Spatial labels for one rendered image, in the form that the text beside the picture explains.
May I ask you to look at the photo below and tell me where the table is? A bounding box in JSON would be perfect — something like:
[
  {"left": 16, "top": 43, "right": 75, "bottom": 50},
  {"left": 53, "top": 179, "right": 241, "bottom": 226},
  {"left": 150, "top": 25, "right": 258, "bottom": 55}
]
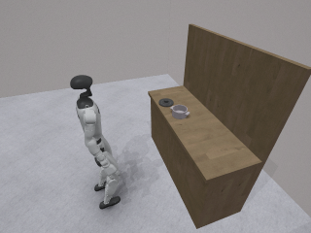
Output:
[{"left": 148, "top": 23, "right": 311, "bottom": 229}]

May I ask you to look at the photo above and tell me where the robot right shin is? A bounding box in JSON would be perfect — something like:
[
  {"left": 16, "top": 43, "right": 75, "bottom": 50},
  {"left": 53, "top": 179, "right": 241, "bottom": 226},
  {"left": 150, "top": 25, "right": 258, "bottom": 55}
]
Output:
[{"left": 104, "top": 178, "right": 120, "bottom": 205}]

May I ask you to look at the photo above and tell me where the pot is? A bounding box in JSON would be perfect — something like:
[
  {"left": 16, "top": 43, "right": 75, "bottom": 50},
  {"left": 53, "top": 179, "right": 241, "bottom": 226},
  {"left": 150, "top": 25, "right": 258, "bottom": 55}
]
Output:
[{"left": 170, "top": 104, "right": 190, "bottom": 119}]

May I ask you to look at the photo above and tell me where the right robot forearm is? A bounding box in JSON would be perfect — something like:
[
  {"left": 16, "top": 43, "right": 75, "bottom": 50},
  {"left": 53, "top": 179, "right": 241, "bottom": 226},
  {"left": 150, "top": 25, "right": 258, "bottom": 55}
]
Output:
[{"left": 87, "top": 141, "right": 110, "bottom": 168}]

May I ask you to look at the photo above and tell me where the right robot hand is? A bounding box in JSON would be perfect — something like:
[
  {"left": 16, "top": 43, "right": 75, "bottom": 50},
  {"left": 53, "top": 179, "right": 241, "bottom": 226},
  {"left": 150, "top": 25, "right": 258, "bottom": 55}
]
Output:
[{"left": 104, "top": 163, "right": 121, "bottom": 180}]

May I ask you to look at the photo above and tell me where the robot right upper arm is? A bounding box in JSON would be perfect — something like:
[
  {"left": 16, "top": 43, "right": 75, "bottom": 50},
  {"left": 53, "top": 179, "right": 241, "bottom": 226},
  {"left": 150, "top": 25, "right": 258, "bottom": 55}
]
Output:
[{"left": 83, "top": 109, "right": 97, "bottom": 147}]

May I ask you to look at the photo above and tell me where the left robot thigh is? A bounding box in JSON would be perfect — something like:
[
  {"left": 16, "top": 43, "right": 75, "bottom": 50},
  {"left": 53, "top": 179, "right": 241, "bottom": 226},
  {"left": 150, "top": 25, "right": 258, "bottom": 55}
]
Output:
[{"left": 101, "top": 136, "right": 113, "bottom": 168}]

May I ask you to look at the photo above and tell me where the lid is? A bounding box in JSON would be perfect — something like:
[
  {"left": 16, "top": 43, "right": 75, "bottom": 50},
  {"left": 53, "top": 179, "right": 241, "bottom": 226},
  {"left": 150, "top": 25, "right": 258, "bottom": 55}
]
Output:
[{"left": 158, "top": 98, "right": 174, "bottom": 107}]

